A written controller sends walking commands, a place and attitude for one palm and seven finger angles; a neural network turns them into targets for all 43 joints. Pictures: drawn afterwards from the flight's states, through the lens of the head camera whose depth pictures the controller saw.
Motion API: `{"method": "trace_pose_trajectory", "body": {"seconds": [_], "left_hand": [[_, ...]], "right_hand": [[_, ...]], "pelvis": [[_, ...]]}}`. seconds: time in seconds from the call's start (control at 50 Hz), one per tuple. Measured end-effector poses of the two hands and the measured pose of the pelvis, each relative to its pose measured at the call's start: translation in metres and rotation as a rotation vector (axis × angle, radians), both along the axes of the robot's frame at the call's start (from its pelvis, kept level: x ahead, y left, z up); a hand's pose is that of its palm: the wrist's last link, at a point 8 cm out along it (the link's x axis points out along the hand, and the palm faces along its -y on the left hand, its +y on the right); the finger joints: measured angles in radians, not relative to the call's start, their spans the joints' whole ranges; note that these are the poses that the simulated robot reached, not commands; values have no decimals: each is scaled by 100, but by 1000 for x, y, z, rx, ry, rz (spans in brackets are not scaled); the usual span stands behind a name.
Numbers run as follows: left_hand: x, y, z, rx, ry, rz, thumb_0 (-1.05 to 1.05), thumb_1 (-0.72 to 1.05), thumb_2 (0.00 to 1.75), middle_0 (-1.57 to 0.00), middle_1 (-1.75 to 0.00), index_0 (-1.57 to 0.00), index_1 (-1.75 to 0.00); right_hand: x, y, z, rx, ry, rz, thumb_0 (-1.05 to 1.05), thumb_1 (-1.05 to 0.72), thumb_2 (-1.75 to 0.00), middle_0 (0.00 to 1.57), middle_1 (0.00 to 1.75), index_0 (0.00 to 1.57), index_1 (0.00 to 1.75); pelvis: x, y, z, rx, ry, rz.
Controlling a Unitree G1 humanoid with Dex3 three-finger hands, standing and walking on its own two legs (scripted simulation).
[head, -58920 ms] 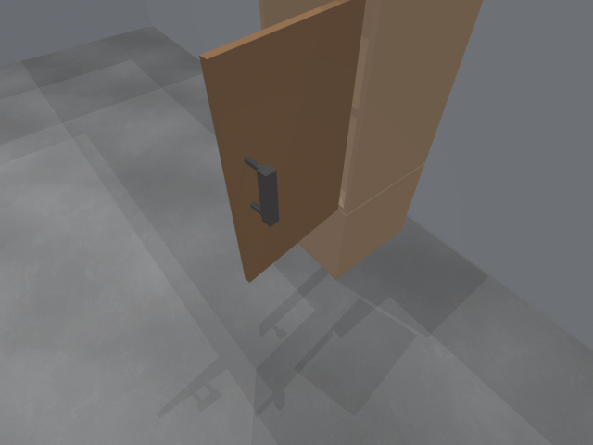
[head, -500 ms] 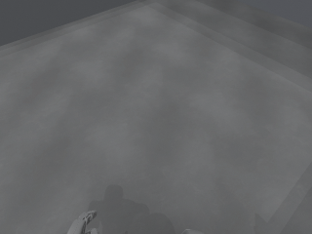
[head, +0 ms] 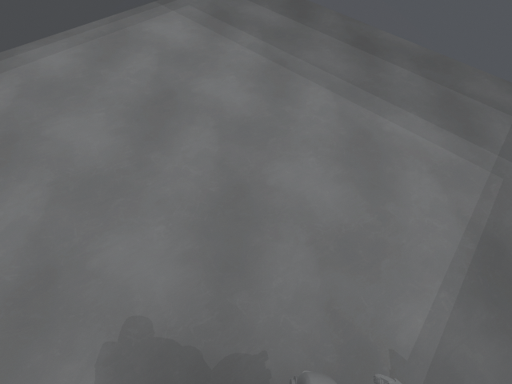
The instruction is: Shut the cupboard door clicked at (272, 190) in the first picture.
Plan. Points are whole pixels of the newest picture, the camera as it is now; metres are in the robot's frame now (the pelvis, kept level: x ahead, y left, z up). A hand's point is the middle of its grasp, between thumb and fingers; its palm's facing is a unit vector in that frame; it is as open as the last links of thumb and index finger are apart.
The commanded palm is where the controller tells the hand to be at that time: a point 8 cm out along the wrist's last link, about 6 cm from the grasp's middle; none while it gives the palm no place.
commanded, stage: turn to face it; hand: left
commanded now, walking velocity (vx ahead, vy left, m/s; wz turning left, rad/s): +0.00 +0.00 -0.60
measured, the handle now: out of the picture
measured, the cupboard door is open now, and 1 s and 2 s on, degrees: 32 32 32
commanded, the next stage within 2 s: none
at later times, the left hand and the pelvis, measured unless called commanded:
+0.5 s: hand (189, 356) +0.18 +0.13 -0.17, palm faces -0.29 -0.93 -0.24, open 7.4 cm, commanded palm none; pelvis +0.03 -0.03 -0.01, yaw -17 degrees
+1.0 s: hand (230, 319) +0.25 +0.07 -0.16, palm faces -0.55 -0.78 -0.30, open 7.4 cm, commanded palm none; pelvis +0.04 -0.05 -0.02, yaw -36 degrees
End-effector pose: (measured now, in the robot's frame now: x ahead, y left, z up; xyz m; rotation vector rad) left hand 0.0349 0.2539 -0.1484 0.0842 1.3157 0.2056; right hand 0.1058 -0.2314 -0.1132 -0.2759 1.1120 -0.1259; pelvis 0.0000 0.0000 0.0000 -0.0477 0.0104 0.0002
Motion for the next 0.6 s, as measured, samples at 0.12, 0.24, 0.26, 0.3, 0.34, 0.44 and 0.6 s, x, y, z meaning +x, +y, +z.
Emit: {"method": "trace_pose_trajectory", "body": {"seconds": [0.12, 0.24, 0.26, 0.3, 0.34, 0.44, 0.6], "left_hand": [[71, -5, 12, 43, -81, -141, 0, 92, 90, -19, -30, -19, -30], [135, -38, 17, 100, -186, -292, 0, 91, 90, -19, -30, -19, -30], [141, -44, 18, 107, -199, -308, 0, 91, 90, -20, -30, -19, -30], [147, -54, 21, 112, -203, -335, 0, 91, 90, -20, -30, -19, -30], [149, -61, 23, 110, -186, -354, 0, 91, 90, -20, -30, -20, -30], [150, -74, 19, 78, -129, -404, 0, 91, 90, -20, -30, -20, -30], [166, -66, -6, 14, -77, -452, 0, 91, 90, -20, -30, -20, -30]], "right_hand": [[-35, -20, -11, 24, 51, -133, 0, -90, -89, 21, 30, 20, 30], [-84, -57, -43, 54, 139, -273, 0, -90, -89, 21, 30, 20, 30], [-90, -63, -48, 52, 159, -291, 0, -90, -90, 21, 30, 20, 30], [-98, -72, -49, 41, 186, -322, 0, -90, -90, 21, 30, 20, 30], [-100, -78, -45, 34, 187, -344, 0, -91, -90, 20, 30, 20, 30], [-91, -80, -29, 27, 135, -378, 0, -91, -90, 20, 30, 19, 30], [-71, -59, -18, -12, 33, -423, 0, -91, -90, 20, 30, 19, 30]], "pelvis": [[8, -8, -2, 4, -3, -82], [18, -32, -20, 38, 0, -160], [19, -34, -22, 34, 0, -172], [19, -36, -21, 33, 1, -192], [20, -37, -17, 39, 3, -214], [27, -37, -9, 55, 14, -266], [43, -17, -17, 43, 27, -365]]}}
